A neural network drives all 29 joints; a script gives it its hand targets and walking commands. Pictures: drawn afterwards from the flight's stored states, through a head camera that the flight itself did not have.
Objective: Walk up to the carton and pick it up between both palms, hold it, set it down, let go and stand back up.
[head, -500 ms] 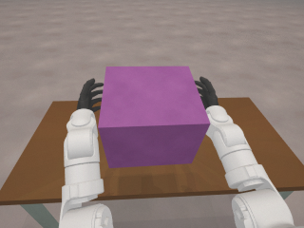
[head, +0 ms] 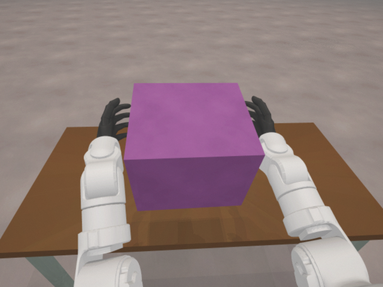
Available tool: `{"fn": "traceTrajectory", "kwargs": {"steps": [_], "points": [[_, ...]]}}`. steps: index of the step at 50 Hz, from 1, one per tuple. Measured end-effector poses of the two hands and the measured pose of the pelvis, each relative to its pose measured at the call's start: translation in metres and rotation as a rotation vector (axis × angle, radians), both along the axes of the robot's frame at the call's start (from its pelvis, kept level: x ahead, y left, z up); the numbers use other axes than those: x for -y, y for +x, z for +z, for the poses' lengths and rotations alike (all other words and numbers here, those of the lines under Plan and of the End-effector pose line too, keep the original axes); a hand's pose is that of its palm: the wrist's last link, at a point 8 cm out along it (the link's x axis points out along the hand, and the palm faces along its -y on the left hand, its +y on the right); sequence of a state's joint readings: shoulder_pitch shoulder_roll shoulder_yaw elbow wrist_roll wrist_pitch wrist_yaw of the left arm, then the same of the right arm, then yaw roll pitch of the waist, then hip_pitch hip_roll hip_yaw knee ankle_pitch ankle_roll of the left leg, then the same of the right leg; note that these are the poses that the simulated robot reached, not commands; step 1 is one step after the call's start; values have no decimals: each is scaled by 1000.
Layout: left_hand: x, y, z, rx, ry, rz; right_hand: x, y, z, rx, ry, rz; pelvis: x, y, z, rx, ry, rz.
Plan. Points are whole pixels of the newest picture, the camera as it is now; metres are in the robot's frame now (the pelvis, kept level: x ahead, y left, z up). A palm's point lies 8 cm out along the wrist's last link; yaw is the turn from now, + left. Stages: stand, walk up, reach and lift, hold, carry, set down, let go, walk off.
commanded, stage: hold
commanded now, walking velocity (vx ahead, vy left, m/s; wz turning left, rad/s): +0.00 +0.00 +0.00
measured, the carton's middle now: (188, 145) +0.36 +0.00 +0.15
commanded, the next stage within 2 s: none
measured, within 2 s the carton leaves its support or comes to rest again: neither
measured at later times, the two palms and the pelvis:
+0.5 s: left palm (105, 140) +0.34 +0.16 +0.20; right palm (265, 135) +0.34 -0.15 +0.19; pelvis -0.01 +0.00 +0.00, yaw +0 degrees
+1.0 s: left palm (110, 138) +0.35 +0.16 +0.19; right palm (266, 134) +0.35 -0.16 +0.19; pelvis +0.00 +0.00 +0.00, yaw +0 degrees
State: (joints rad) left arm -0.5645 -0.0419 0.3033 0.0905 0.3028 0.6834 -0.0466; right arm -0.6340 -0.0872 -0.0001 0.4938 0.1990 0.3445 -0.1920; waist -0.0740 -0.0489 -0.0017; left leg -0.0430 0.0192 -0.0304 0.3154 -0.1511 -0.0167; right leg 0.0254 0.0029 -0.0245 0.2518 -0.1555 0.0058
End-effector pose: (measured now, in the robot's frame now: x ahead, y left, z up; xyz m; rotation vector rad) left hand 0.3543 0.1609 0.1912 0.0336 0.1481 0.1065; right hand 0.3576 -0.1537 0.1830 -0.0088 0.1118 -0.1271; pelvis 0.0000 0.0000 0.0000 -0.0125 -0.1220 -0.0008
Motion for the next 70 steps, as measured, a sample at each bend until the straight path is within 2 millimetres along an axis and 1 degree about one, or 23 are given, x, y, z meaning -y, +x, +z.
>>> {"fn": "traceTrajectory", "kwargs": {"steps": [9, 15, 23, 29, 33, 47, 56, 70], "points": [[0, 0, -1, 0, 0, 1, 0, 0, 0, 1, 0, 1, 0, 0, 0, 1, 0, 0], [0, -6, 2, 30, -14, -13, 0, -10, 6, 32, 4, -13, 0, 2, 0, 11, -3, 8], [-3, -12, 3, 12, -20, -13, -3, -15, 5, 14, 8, -14, -2, -6, 0, 15, 0, 0], [-3, -12, 8, 21, -12, -7, -3, -14, 9, 24, 13, -10, -2, -11, 0, 1, 1, -3], [-2, -9, 8, 7, -13, -3, -2, -11, 8, 11, 11, -8, -1, -12, 0, -2, 3, -2], [3, -2, 1, 8, -13, -18, 4, -7, 4, 13, 1, -18, 2, -2, 0, 7, 0, 5], [0, -3, -3, 5, -14, -17, 1, -8, 0, 10, 3, -16, 0, 1, 0, 9, 0, 4], [-3, -7, 3, 18, -10, -14, -3, -11, 4, 23, 13, -15, -3, -2, 0, 6, -1, 1]]}}
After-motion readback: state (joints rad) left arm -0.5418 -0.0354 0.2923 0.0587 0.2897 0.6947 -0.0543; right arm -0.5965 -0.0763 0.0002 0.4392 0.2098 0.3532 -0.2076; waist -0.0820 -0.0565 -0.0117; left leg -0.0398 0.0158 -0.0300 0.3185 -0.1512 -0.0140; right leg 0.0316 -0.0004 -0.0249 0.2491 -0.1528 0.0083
